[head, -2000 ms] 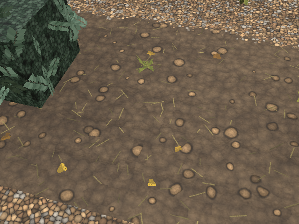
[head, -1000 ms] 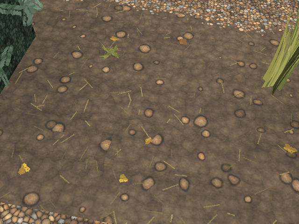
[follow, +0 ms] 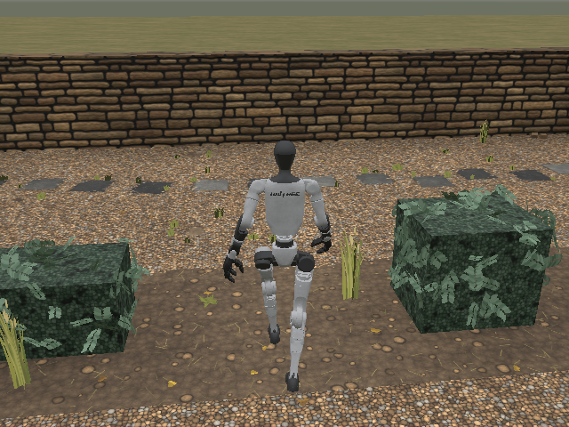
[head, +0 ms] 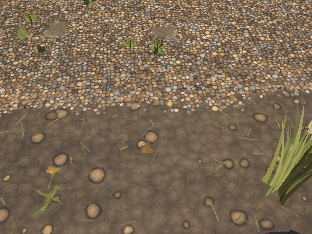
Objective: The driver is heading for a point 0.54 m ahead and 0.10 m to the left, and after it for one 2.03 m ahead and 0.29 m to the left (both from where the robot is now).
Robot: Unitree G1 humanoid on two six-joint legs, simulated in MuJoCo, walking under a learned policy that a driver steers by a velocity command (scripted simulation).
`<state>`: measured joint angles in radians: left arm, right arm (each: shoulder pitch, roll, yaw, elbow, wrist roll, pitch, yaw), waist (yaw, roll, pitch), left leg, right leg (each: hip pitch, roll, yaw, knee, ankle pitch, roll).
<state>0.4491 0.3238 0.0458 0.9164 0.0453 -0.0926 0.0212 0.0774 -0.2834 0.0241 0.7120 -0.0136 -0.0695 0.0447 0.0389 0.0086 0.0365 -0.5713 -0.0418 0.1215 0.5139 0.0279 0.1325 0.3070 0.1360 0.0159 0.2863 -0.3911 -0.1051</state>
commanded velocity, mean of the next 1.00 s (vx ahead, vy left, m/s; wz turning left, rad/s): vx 0.54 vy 0.00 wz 0.14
